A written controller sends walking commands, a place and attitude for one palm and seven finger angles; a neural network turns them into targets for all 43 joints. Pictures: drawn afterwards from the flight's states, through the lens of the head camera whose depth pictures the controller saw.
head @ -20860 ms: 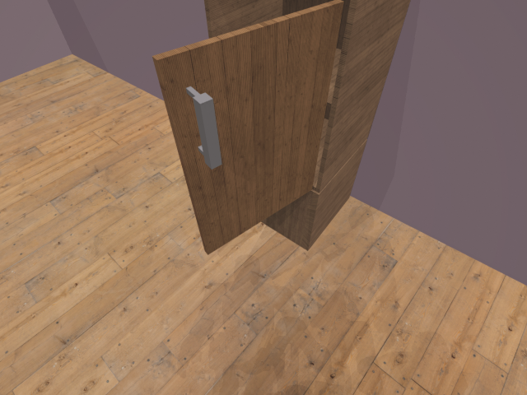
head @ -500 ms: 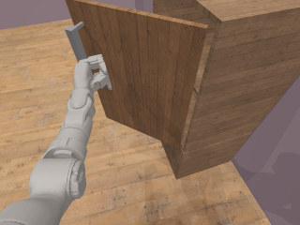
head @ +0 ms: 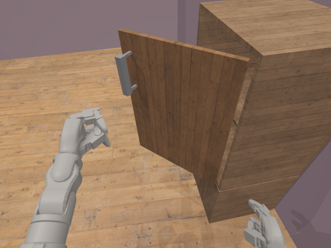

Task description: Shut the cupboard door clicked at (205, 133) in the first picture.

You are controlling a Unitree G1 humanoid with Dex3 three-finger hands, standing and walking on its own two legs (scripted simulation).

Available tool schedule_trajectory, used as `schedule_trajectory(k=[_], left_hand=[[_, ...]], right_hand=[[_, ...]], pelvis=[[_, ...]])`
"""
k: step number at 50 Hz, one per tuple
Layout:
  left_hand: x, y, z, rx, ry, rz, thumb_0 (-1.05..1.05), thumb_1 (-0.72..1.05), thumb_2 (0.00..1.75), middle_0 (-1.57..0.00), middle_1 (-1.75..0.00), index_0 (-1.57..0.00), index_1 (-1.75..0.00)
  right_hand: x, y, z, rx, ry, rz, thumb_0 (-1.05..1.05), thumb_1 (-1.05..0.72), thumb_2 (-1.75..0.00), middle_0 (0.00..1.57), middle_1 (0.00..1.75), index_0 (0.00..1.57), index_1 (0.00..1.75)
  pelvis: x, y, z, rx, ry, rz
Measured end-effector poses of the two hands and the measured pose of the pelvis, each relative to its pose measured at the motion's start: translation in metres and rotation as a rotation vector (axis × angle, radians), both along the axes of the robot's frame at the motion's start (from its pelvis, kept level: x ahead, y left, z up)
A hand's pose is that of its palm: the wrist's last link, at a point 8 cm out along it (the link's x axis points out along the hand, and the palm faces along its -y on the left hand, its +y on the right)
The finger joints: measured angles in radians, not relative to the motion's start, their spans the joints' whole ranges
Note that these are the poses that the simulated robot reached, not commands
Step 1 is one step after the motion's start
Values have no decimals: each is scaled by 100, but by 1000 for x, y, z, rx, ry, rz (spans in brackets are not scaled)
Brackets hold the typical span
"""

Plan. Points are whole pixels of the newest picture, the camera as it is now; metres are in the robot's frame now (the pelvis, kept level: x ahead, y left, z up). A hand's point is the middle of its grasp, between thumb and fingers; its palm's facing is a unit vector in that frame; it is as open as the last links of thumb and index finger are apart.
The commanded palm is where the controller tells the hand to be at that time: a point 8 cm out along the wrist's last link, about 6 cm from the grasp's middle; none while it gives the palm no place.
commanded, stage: draw the hand back to the body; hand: left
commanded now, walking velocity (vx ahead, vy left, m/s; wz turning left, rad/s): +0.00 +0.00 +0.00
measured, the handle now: (128, 73) +0.65 +0.18 +0.11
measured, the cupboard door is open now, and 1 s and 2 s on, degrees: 45 45 45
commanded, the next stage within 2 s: step back with the hand held close in 0.96 s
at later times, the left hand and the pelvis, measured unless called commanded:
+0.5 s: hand (43, 166) +0.23 +0.26 +0.15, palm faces +0.38 -0.84 -0.38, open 5.5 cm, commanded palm +0.17 +0.30 +0.17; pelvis +0.02 +0.01 +0.01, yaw +0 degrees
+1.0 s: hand (27, 174) +0.21 +0.27 +0.16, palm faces +0.45 -0.80 -0.40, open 7.4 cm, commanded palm +0.15 +0.31 +0.18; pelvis +0.02 +0.01 +0.01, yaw +1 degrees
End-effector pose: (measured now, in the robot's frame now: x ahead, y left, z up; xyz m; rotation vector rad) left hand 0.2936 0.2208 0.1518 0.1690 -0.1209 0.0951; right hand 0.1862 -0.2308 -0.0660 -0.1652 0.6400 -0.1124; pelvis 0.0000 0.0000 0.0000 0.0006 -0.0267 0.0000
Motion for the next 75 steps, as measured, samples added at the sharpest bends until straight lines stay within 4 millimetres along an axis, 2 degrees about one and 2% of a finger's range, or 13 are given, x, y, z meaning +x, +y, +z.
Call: schedule_trajectory(k=[3, 6, 14, 24, 34, 42, 50, 56, 60, 67, 75], left_hand=[[-19, 9, -3, 33, 2, 51, 2, 89, 90, -113, -131, -113, -131], [-35, 21, -5, 57, 13, 104, 2, 89, 90, -106, -123, -106, -123], [-65, 48, 8, 130, -8, 211, 2, 89, 90, -85, -100, -85, -100], [-101, 73, 18, 224, 1, 287, 2, 89, 90, -58, -70, -58, -70], [-141, 95, 28, 299, -1, 398, 2, 89, 90, -32, -42, -32, -42], [-137, 92, 21, 247, -12, 409, 2, 89, 90, -23, -32, -23, -33], [-131, 87, 27, 267, -26, 371, 2, 89, 90, -22, -30, -21, -30], [-129, 89, 27, 278, -12, 377, 2, 89, 90, -21, -30, -21, -30], [-126, 93, 31, 327, -23, 365, 2, 89, 90, -21, -30, -21, -30], [-122, 95, 25, 369, 15, 294, 2, 89, 90, -21, -30, -21, -30], [-138, 105, 32, 410, -26, 257, 2, 88, 90, -21, -30, -21, -30]], right_hand=[[12, 13, 6, 1, -6, 41, 1, -91, -90, 20, 30, 20, 30], [16, 24, 5, 6, 13, 73, 1, -91, -90, 20, 30, 20, 30], [2, 40, -14, 32, 109, 95, 1, -90, -90, 20, 30, 20, 30], [-16, 26, -26, 26, 169, 32, 2, -90, -90, 20, 30, 20, 30], [-3, 14, -17, -15, 107, 26, 2, -91, -90, 20, 30, 20, 30], [10, 23, -10, -19, 66, 60, 2, -91, -90, 20, 30, 20, 30], [11, 29, -8, 5, 54, 62, 1, -90, -90, 20, 30, 20, 30], [4, 26, -14, 8, 91, 51, 1, -90, -90, 20, 30, 20, 30], [-1, 19, -18, -4, 127, 19, 1, -90, -90, 20, 30, 20, 30], [-16, 5, -19, -40, 169, -74, 1, -90, -90, 20, 30, 20, 30], [-39, 8, -10, -59, 144, -114, 1, -91, -90, 20, 30, 20, 30]], pelvis=[[0, 1, 3, -1, -16, 6], [1, 3, 5, -3, -28, 11], [8, 8, 7, -4, -43, 13], [16, 12, 6, -7, -39, 3], [17, 12, 5, -9, -37, 11], [15, 11, 6, -7, -37, 18], [18, 9, 6, -8, -39, 10], [18, 9, 6, -11, -30, 9], [16, 12, 4, -21, 12, 9], [10, 22, 2, -15, 49, -7], [-12, 31, -2, -13, 51, -20]])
